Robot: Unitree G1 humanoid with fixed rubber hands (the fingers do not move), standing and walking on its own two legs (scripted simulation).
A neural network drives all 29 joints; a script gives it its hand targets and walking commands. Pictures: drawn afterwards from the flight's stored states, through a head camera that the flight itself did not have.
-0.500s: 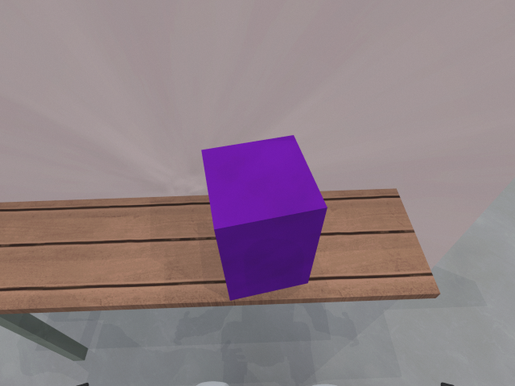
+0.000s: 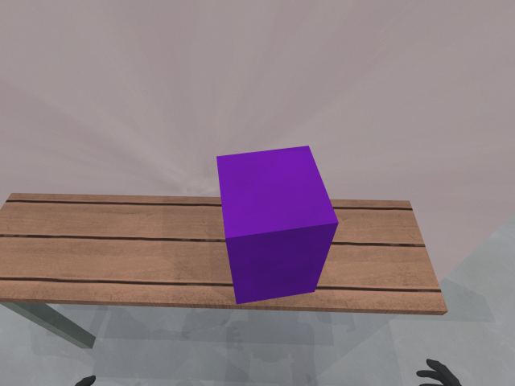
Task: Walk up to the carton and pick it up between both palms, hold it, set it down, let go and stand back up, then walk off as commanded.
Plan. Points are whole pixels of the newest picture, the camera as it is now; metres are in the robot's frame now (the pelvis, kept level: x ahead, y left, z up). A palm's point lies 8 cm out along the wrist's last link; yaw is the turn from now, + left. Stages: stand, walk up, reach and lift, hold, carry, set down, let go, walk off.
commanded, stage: walk up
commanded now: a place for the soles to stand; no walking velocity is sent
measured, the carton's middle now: (270, 230) +0.40 -0.01 -0.05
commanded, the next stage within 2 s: reach and lift in 0.20 s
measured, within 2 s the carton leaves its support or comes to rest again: neither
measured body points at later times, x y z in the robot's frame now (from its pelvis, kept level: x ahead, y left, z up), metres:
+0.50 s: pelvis -0.01 -0.02 -0.02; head +0.05 -0.01 +0.42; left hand +0.20 +0.24 -0.11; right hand +0.14 -0.30 -0.12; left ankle +0.03 +0.11 -0.74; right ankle -0.01 -0.15 -0.74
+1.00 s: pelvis -0.01 -0.04 +0.00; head -0.01 -0.03 +0.45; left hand +0.14 +0.22 -0.08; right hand +0.14 -0.27 -0.09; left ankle +0.03 +0.11 -0.74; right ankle -0.01 -0.15 -0.74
